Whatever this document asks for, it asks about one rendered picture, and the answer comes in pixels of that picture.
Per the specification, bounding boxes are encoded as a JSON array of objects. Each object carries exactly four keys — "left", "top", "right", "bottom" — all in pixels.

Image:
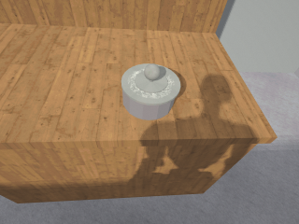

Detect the lid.
[{"left": 121, "top": 63, "right": 181, "bottom": 105}]

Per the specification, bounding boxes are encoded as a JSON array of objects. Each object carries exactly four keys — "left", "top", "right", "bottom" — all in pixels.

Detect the table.
[{"left": 0, "top": 0, "right": 278, "bottom": 203}]

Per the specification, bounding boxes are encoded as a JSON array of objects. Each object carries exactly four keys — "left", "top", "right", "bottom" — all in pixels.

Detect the knob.
[{"left": 144, "top": 63, "right": 161, "bottom": 81}]

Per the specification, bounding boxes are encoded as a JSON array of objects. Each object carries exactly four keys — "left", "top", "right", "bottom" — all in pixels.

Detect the pot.
[{"left": 122, "top": 90, "right": 175, "bottom": 120}]

